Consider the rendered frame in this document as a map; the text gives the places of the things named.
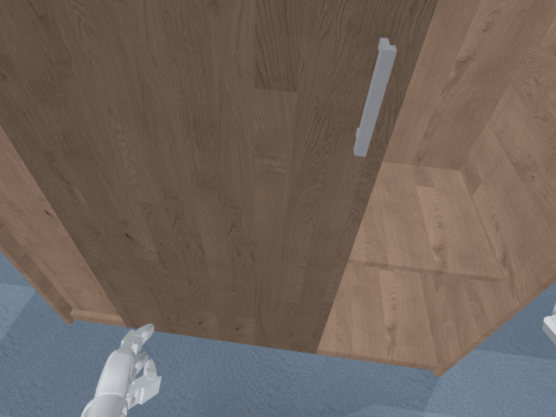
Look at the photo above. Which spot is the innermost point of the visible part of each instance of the left robot hand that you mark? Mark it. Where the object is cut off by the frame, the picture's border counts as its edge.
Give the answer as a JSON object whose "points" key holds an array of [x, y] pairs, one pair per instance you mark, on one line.
{"points": [[120, 370]]}

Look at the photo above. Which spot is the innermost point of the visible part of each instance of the handle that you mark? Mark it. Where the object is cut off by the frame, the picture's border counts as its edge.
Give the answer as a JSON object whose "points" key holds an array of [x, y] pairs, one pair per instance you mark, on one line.
{"points": [[382, 70]]}

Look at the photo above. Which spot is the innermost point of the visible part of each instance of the wardrobe door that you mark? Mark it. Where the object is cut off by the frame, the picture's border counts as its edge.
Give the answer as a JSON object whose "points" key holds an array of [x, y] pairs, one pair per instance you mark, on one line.
{"points": [[200, 153], [26, 213]]}

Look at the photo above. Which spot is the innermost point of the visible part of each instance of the robot left forearm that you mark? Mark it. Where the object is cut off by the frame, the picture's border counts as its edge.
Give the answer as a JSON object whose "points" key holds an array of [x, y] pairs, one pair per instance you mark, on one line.
{"points": [[107, 405]]}

